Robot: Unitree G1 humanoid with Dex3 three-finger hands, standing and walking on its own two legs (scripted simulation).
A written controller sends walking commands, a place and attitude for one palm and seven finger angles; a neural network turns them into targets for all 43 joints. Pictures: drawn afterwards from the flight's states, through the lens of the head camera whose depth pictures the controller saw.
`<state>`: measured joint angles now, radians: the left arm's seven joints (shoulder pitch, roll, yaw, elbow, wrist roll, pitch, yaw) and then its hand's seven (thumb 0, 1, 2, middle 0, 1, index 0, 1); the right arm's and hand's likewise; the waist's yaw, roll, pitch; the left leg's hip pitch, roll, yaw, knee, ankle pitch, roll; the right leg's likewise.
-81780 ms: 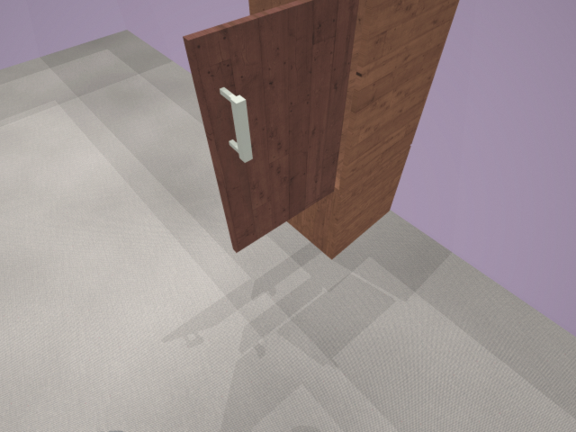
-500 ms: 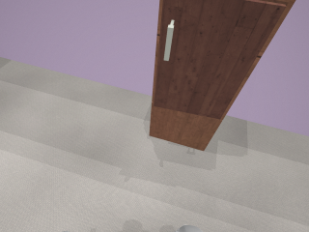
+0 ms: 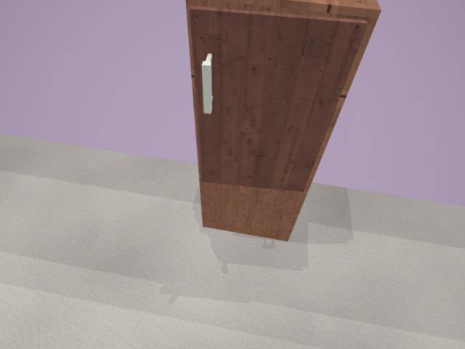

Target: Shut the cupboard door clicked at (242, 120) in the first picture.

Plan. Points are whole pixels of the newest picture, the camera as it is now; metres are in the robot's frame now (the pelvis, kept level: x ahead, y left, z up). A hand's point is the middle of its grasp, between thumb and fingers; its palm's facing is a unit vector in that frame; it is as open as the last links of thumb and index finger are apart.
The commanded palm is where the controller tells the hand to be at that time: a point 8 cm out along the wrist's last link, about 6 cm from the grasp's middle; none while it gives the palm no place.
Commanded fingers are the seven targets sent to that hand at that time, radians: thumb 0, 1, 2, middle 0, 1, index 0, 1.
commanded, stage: take the last steps up to it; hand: left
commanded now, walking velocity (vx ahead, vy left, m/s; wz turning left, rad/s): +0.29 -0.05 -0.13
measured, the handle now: (208, 84) +0.69 +0.10 +0.09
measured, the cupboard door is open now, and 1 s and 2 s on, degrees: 5 5 5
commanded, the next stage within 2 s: come to a stop and stand still in 0.42 s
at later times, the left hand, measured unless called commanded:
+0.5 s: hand (178, 301) +0.25 +0.13 -0.18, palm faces -0.11 -0.97 -0.21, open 7.4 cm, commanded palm none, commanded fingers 0.00 0.90 0.90 -0.20 -0.30 -0.20 -0.30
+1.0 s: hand (171, 293) +0.26 +0.14 -0.16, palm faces +0.00 -0.97 -0.25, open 7.3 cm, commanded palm none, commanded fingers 0.00 0.90 0.90 -0.20 -0.30 -0.20 -0.30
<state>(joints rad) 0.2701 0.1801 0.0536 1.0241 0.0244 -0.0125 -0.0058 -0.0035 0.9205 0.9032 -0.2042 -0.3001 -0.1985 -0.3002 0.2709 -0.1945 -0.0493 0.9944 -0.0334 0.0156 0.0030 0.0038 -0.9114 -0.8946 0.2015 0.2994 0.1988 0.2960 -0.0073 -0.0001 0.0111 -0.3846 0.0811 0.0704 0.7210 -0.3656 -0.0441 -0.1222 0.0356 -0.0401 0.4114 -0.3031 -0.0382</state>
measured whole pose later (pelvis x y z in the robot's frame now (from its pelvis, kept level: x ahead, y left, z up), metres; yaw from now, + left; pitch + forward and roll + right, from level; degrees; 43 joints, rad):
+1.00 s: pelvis +0.20 -0.04 +0.00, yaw -4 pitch +1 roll +2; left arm 0.19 0.17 0.05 1.01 0.03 0.02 0.03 0.00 0.91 0.90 -0.20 -0.30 -0.20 -0.30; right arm 0.06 -0.23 -0.06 0.96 -0.01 0.06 -0.01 0.00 -0.91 -0.89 0.20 0.30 0.20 0.30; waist 0.03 0.00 0.09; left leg -0.40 0.01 0.00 0.87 -0.43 -0.06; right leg -0.29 -0.07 -0.10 0.47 -0.19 -0.02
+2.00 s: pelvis +0.16 -0.07 +0.01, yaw -4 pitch -2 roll +0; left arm 0.28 0.13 0.01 1.15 0.00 0.01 0.02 0.00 0.92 0.90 -0.20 -0.30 -0.19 -0.30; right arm 0.28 -0.12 -0.01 1.14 -0.02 0.01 -0.04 0.00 -0.91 -0.89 0.20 0.30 0.20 0.30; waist -0.01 0.00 0.05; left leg -0.18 0.08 0.01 0.40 -0.18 -0.06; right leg -0.09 0.02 -0.05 0.38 -0.26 -0.03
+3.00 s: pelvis +0.19 -0.03 -0.01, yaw -4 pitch +0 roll +0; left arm 0.45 0.14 0.01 1.11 0.02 -0.01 0.01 0.00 0.91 0.90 -0.20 -0.30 -0.19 -0.30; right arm 0.32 -0.13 -0.01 1.08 -0.02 -0.02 -0.01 0.00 -0.91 -0.89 0.20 0.30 0.20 0.30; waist 0.01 -0.05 -0.01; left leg -0.28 0.03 0.04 0.63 -0.35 0.00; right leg -0.19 -0.03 -0.01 0.59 -0.40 0.02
